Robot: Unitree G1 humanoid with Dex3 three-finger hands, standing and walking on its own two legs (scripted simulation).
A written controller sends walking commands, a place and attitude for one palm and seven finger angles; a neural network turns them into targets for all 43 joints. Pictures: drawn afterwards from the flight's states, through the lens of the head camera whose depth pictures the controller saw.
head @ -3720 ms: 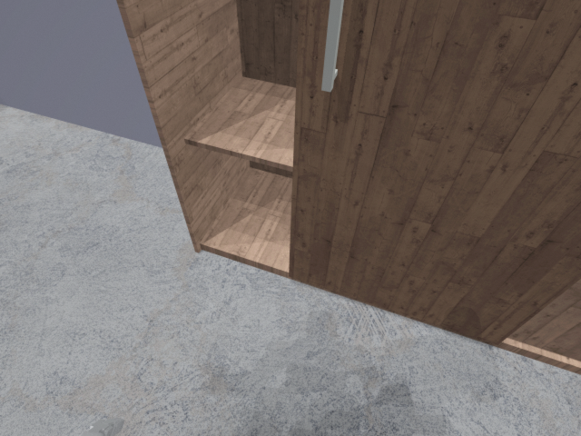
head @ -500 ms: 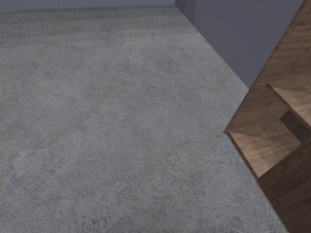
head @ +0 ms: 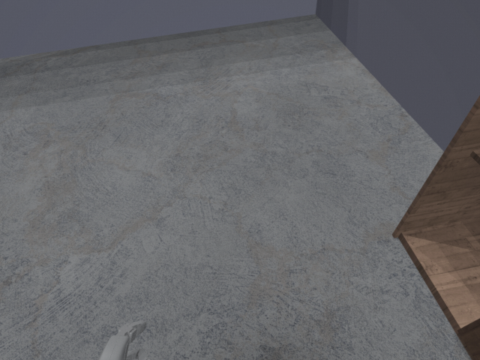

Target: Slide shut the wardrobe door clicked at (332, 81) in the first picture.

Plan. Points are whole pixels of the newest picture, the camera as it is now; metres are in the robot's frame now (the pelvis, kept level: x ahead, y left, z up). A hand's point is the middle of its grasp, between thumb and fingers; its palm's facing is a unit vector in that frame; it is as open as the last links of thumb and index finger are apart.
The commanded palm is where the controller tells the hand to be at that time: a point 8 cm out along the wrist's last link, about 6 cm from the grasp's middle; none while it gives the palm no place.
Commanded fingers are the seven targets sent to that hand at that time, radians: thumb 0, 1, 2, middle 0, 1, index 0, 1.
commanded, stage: walk to a spot facing it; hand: right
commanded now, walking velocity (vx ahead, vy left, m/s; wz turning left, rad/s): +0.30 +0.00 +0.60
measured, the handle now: out of the picture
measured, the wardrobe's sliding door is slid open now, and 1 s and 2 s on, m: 0.40 0.40 0.40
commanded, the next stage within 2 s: none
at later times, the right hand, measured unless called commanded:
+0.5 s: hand (334, 288) +0.29 -0.19 -0.16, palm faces -0.27 +0.95 -0.15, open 7.4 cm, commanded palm none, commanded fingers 0.00 -0.90 -0.90 0.20 0.30 0.20 0.30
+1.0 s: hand (314, 242) +0.39 -0.17 -0.15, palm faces -0.47 +0.84 -0.27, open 7.3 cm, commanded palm none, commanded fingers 0.00 -0.90 -0.90 0.20 0.30 0.20 0.30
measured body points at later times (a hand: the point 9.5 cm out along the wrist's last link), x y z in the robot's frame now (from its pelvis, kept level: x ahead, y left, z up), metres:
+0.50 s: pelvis +0.14 -0.05 +0.01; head +0.18 -0.05 +0.46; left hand +0.00 +0.14 -0.13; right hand +0.30 -0.24 -0.15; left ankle +0.18 +0.08 -0.67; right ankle +0.06 -0.09 -0.73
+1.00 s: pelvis +0.23 -0.02 +0.01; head +0.26 +0.01 +0.46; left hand +0.23 +0.27 -0.12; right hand +0.42 -0.21 -0.13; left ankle +0.20 +0.06 -0.73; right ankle +0.34 -0.16 -0.68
